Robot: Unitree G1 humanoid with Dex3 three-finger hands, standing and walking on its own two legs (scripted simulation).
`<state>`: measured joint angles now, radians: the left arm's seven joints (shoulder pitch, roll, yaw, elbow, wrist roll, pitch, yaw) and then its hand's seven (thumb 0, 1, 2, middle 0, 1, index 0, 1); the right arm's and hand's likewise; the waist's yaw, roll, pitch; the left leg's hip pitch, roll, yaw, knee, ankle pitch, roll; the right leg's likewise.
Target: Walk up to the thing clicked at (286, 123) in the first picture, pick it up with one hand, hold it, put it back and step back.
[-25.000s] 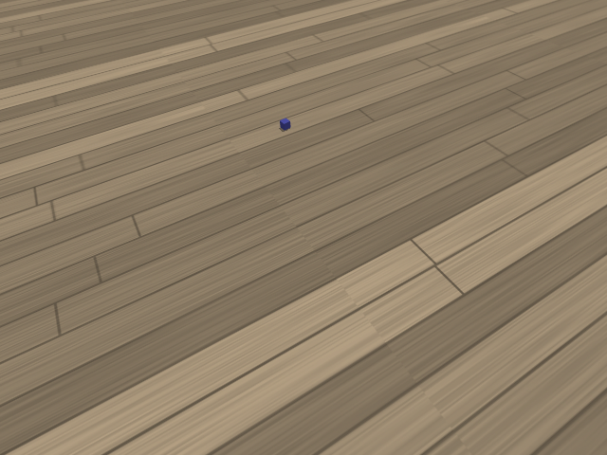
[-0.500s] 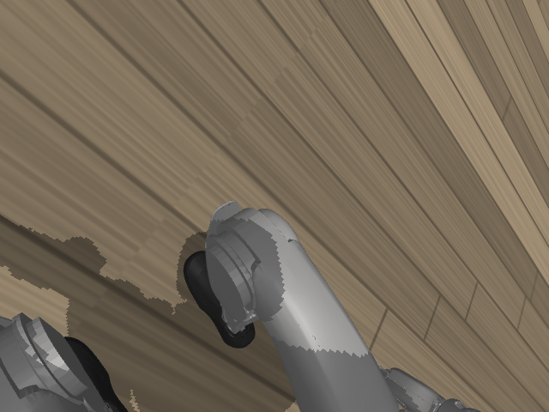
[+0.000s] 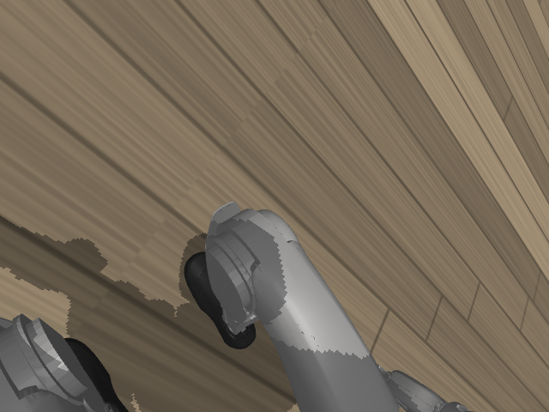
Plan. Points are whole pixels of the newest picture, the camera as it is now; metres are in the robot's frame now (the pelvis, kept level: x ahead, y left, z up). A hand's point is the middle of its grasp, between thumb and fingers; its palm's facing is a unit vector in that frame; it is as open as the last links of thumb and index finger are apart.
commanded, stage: settle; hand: left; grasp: from above
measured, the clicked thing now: out of the picture +0.47 +0.34 -0.31
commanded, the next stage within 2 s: lift in 0.88 s
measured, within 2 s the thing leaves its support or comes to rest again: neither
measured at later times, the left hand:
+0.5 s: hand out of the picture +0.47 +0.34 -0.24, palm faces -0.26 -0.33 -0.91, open 5.3 cm
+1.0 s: hand out of the picture +0.46 +0.34 -0.17, palm faces -0.26 -0.34 -0.90, open 5.2 cm
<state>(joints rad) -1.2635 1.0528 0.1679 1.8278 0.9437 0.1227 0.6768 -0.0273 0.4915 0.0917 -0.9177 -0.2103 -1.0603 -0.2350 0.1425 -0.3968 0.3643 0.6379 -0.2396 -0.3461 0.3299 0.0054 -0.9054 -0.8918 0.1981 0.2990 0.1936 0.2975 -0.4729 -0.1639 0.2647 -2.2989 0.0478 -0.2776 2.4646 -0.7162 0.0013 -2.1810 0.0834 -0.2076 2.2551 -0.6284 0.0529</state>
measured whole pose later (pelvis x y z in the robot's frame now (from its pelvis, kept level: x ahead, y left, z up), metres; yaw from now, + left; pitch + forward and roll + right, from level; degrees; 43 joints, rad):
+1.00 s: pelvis +0.01 -0.01 +0.00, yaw +6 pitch +35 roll -9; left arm -1.17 0.72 0.16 1.55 0.90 0.29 0.47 -0.06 0.51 0.07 -0.97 -0.18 -1.22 -0.23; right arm 0.18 -0.34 0.16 0.77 -0.15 -0.27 0.28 0.00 -0.90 -0.89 0.20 0.30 0.19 0.30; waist -0.32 0.00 0.01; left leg -2.33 0.04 -0.16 2.40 -0.70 -0.01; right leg -2.27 0.05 -0.11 2.30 -0.66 0.02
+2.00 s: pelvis +0.02 -0.02 +0.24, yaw +14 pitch +28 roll -3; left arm -0.59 0.36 -0.10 0.95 0.79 0.44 0.23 -0.09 0.55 0.01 -0.98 -0.15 -1.18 -0.18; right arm 0.17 -0.25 0.01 0.78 0.04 -0.10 -0.04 0.00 -0.90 -0.89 0.20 0.30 0.20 0.30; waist -0.11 0.05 -0.22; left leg -1.52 0.04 -0.06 1.61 -0.59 -0.02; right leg -1.49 0.03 -0.04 1.58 -0.58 -0.01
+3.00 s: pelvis +0.10 +0.01 +0.42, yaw +16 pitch +8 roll +0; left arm -0.44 0.26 -0.20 0.96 0.79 0.43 0.22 -0.01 0.59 0.12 -0.99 -0.23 -1.03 -0.21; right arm 0.26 -0.27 -0.01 0.79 0.05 -0.09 0.00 0.01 -0.88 -0.88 0.20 0.30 0.20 0.30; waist -0.04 0.04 -0.09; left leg -0.48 0.02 0.00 0.69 -0.34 -0.01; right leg -0.47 0.00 0.00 0.68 -0.35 0.00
